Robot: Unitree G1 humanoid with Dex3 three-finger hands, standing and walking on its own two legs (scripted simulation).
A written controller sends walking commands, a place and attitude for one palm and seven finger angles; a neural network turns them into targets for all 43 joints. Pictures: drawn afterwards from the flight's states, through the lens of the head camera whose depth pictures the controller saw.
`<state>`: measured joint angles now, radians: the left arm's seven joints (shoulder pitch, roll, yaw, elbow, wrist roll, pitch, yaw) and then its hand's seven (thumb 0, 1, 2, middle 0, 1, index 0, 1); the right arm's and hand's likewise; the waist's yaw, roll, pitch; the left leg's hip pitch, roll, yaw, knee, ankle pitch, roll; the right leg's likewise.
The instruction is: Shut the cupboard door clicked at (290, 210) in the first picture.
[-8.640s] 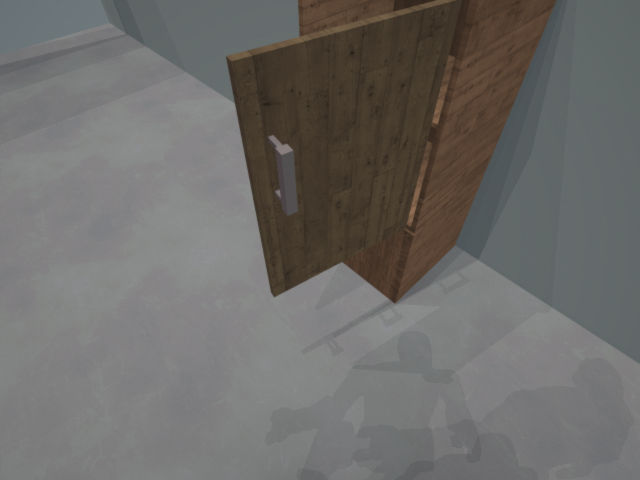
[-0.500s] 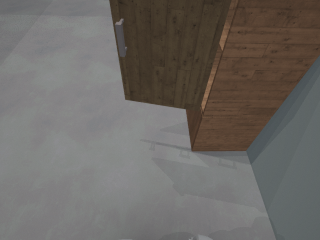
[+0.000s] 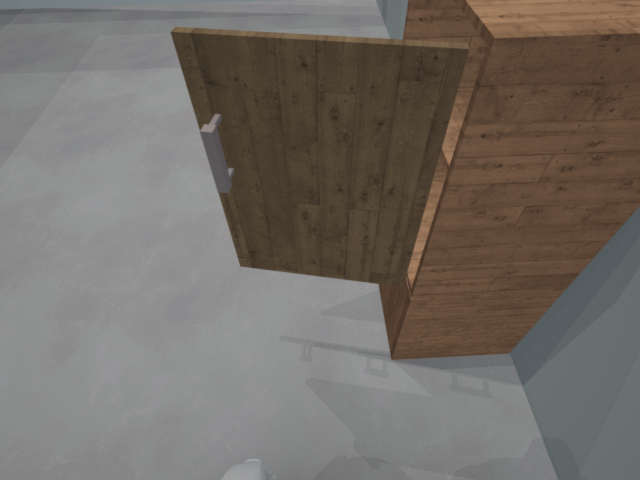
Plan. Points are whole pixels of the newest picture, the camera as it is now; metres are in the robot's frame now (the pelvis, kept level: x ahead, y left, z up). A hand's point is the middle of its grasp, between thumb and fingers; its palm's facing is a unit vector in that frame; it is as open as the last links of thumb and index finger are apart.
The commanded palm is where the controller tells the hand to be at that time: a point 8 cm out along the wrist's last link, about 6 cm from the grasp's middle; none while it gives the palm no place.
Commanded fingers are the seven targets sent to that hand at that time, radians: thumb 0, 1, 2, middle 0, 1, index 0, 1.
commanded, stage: take the last steps up to it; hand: left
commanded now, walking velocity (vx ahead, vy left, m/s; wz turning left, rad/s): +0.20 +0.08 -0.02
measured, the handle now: (220, 154) +0.63 +0.22 +0.04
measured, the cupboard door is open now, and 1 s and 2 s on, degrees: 78 78 78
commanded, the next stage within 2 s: come to a stop and stand still in 0.10 s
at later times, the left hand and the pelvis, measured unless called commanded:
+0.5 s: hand (183, 436) +0.21 +0.24 -0.19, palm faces -0.02 -0.97 -0.23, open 7.3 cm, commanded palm none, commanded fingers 0.00 0.90 0.90 -0.20 -0.30 -0.20 -0.30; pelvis +0.14 +0.05 -0.02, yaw -2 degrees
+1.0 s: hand (176, 437) +0.20 +0.24 -0.18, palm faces -0.03 -0.98 -0.21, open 7.4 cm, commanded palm none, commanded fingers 0.00 0.90 0.90 -0.20 -0.30 -0.20 -0.30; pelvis +0.11 +0.06 -0.01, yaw -3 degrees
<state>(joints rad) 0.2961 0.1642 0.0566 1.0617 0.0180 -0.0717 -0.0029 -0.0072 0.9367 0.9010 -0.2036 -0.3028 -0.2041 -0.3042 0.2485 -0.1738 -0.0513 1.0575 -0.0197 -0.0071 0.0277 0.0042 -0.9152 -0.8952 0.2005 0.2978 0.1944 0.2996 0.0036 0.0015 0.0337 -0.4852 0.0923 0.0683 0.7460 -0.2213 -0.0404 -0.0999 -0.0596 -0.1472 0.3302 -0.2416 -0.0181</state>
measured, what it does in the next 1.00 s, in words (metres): walks ahead: left foot, then right foot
